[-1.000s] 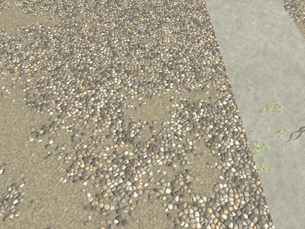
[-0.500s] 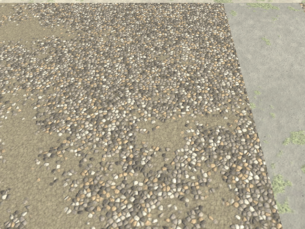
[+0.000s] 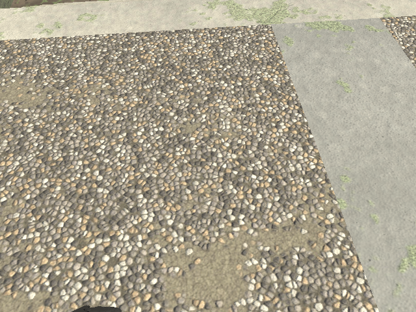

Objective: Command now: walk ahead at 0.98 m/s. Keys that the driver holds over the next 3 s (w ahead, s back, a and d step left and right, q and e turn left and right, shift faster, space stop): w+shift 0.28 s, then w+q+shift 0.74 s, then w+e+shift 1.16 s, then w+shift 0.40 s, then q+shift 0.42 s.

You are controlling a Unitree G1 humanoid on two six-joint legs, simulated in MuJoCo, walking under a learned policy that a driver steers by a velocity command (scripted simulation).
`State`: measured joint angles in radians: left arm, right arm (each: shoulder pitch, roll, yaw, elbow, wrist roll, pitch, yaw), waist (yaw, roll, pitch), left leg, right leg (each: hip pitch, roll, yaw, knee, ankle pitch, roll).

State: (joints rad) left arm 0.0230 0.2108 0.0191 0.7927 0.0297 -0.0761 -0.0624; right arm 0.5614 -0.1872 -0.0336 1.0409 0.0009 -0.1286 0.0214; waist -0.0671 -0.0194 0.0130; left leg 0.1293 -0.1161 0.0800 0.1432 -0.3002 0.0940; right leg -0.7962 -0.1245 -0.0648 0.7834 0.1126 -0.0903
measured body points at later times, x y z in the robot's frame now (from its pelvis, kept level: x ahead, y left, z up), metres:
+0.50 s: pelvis +0.48 -0.01 -0.01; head +0.51 +0.00 +0.44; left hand +0.37 +0.23 -0.15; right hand +0.71 -0.21 -0.10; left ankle +0.71 +0.13 -0.67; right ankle +0.32 -0.08 -0.73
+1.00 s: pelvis +0.97 +0.09 -0.01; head +1.00 +0.12 +0.44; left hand +1.14 +0.39 -0.06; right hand +1.05 -0.20 -0.12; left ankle +0.76 +0.06 -0.73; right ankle +1.23 +0.04 -0.71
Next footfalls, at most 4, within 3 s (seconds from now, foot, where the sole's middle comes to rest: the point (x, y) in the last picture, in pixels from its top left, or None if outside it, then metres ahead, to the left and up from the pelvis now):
0.14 right None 0.36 -0.08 -0.77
0.60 left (182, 228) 0.80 0.07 -0.77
1.04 right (178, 134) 1.26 0.08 -0.77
1.42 left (92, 121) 1.37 0.47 -0.77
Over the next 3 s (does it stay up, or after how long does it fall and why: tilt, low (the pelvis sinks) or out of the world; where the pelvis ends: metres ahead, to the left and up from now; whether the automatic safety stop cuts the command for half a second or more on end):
stays up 2.55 0.25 -0.19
